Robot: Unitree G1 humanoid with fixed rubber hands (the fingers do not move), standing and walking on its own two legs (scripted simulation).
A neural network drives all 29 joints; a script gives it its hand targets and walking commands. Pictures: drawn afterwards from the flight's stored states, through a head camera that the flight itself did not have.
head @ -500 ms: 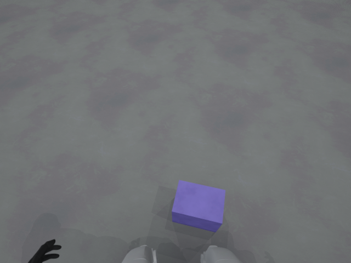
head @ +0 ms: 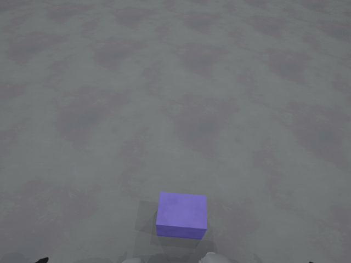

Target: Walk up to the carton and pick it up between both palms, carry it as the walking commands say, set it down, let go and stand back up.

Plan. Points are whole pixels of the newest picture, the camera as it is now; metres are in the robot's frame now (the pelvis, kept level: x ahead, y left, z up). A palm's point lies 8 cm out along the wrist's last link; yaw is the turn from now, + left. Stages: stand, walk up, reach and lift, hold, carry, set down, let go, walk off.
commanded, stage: walk up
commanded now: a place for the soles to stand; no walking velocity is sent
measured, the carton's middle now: (181, 216) +0.42 -0.03 -0.63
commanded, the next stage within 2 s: reach and lift in 1.32 s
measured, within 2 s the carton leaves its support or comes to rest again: neither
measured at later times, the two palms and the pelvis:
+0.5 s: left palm out of the picture +0.14 +0.29 -0.09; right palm out of the picture +0.10 -0.33 -0.09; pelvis +0.02 -0.02 +0.02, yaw -3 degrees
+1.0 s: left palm (61, 258) +0.15 +0.27 -0.08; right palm out of the picture +0.09 -0.35 -0.07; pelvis +0.03 -0.03 +0.03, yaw -5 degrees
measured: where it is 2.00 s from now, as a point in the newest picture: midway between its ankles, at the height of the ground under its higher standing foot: outside the picture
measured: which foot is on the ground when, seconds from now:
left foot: down 0.00-1.00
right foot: down 0.00-1.00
